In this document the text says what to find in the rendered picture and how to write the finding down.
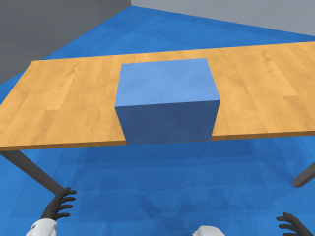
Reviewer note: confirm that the carton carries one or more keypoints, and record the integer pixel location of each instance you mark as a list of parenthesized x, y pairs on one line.
[(167, 101)]

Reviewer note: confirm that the robot right hand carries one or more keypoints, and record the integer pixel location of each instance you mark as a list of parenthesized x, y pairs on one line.
[(295, 225)]

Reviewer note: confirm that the table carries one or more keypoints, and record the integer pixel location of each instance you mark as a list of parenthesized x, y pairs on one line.
[(266, 91)]

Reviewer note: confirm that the right robot thigh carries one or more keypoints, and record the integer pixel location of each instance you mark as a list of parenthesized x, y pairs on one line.
[(207, 230)]

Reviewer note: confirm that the robot left hand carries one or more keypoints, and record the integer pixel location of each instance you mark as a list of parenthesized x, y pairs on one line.
[(51, 211)]

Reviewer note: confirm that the left robot forearm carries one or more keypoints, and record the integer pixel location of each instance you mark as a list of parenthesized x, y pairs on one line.
[(43, 227)]

